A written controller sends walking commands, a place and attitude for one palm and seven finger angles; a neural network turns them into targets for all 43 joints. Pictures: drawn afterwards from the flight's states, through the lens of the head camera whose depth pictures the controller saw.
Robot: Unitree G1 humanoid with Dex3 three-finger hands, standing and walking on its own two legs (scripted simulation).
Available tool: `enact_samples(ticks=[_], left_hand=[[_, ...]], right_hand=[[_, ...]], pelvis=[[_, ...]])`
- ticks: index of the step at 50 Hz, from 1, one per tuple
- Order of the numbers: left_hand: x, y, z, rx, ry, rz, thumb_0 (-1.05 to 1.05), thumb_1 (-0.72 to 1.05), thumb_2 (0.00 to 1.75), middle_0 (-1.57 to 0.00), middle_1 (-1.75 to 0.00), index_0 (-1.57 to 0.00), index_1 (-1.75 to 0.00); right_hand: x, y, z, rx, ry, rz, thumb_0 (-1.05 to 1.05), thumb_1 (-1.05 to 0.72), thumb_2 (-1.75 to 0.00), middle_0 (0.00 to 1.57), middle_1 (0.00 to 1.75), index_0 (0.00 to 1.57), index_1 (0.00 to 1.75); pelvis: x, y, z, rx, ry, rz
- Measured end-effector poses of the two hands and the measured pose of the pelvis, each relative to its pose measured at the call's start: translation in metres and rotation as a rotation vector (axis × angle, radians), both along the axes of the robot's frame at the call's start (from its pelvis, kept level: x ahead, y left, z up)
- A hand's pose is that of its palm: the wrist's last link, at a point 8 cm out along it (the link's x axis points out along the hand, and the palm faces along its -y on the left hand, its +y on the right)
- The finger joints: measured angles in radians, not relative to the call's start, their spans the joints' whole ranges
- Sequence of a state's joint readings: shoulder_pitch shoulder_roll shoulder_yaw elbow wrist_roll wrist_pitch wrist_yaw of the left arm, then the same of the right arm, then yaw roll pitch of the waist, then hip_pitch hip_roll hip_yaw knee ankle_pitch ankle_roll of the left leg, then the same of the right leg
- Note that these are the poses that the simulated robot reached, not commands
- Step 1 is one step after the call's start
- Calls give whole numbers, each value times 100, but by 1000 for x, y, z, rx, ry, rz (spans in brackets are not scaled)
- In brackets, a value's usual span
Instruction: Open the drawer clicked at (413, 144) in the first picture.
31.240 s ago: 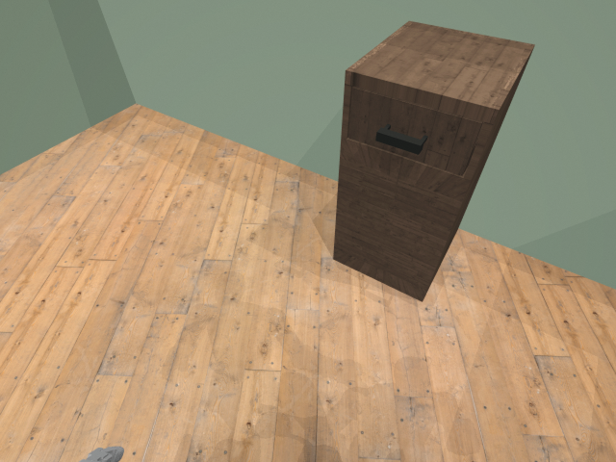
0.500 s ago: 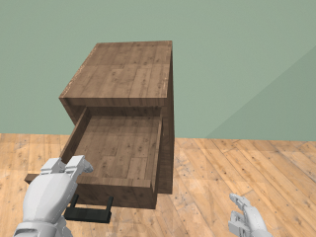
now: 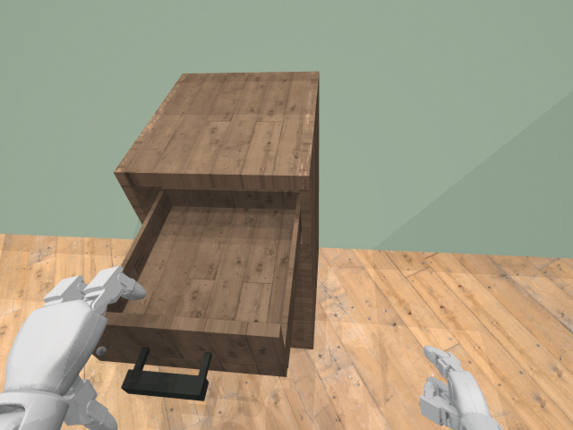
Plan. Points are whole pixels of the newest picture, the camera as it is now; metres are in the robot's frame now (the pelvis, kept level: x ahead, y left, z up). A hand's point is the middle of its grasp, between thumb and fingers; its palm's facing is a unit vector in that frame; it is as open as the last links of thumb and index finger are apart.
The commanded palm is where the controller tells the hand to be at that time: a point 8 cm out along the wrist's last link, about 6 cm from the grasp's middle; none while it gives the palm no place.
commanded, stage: draw the hand back to the body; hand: left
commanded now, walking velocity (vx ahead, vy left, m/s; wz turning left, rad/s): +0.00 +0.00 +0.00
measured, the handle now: (170, 370) +0.21 +0.23 -0.07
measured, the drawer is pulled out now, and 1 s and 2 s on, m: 0.30 0.30 0.30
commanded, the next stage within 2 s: step back with the hand held close in 0.96 s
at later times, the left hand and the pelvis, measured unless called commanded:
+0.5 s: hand (96, 315) +0.18 +0.23 +0.16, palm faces +0.35 -0.85 -0.40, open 10.9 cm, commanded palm +0.13 +0.27 +0.18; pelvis +0.01 -0.01 +0.01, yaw +1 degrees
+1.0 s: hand (96, 325) +0.17 +0.21 +0.17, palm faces +0.40 -0.83 -0.39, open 7.6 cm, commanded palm +0.12 +0.26 +0.19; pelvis +0.00 -0.03 +0.02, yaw +2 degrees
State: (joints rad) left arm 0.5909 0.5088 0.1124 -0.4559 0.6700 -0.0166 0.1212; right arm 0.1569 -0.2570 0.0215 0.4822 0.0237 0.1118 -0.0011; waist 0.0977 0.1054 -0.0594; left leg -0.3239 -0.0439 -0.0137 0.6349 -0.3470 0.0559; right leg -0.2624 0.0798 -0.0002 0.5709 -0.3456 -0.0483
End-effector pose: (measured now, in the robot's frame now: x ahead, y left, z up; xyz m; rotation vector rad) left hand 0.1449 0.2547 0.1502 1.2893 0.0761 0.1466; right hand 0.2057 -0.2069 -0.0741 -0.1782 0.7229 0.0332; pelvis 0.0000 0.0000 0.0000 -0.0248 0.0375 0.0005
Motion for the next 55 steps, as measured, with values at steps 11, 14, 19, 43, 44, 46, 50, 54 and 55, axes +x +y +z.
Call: enact_samples(ticks=[11, 14, 19, 43, 44, 46, 50, 54, 55], left_hand=[[6, 3, 9, -867, -322, 73, 0, -31, 38, -30, -108, -30, -108], [8, 6, 17, -863, -338, 57, 0, -22, 42, -29, -102, -29, -102], [6, 10, 23, -839, -329, 61, 0, -6, 49, -28, -92, -28, -92], [-14, 4, 37, -803, -384, 112, 1, 75, 84, -22, -39, -22, -39], [-15, 2, 37, -804, -381, 113, 1, 77, 85, -22, -38, -22, -38], [-15, 0, 36, -805, -377, 113, 1, 81, 87, -21, -35, -21, -36], [-16, -3, 35, -804, -373, 113, 1, 85, 89, -21, -32, -21, -33], [-16, -6, 35, -805, -372, 111, 2, 87, 89, -21, -31, -21, -31], [-16, -6, 37, -794, -374, 106, 2, 88, 90, -21, -31, -21, -31]], right_hand=[[-23, 9, 10, -16, -78, -35, 1, -90, -90, 20, 30, 20, 29], [-25, 7, 9, -16, -69, -37, 1, -90, -90, 20, 30, 20, 29], [-23, -2, 9, -18, -62, -56, 1, -90, -90, 20, 30, 20, 29], [-13, -19, 13, -2, -91, -55, 1, -90, -90, 20, 30, 20, 29], [-14, -20, 13, -2, -89, -55, 1, -90, -90, 20, 30, 20, 29], [-16, -23, 12, -3, -84, -58, 1, -90, -90, 20, 30, 20, 29], [-20, -29, 11, -7, -76, -66, 1, -90, -90, 20, 30, 20, 29], [-24, -35, 10, -11, -72, -78, 1, -90, -90, 20, 30, 20, 29], [-24, -37, 10, -13, -70, -79, 1, -90, -90, 20, 30, 20, 29]], pelvis=[[8, -2, 9, 13, -66, 27], [9, -2, 11, 13, -68, 26], [8, -3, 13, 14, -63, 22], [1, -21, 16, 23, -84, 32], [1, -22, 16, 23, -85, 33], [0, -24, 16, 24, -86, 33], [-1, -28, 16, 24, -89, 31], [-2, -31, 16, 25, -91, 30], [-2, -32, 16, 23, -87, 32]])
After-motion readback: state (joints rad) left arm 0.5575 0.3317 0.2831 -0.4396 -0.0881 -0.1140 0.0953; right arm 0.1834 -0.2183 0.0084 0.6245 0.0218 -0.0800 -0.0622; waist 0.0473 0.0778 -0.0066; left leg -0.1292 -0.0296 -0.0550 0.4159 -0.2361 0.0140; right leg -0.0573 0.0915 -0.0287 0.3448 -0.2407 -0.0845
